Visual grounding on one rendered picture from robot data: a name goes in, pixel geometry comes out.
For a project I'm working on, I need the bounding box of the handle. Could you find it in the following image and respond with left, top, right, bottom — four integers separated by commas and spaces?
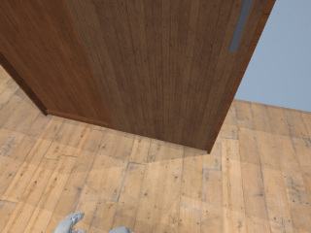
228, 0, 254, 52

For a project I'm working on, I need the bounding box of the robot left hand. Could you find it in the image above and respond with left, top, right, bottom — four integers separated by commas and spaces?
53, 212, 85, 233

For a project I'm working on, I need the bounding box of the wardrobe door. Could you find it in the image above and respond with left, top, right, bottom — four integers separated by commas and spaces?
65, 0, 267, 150
0, 0, 114, 123

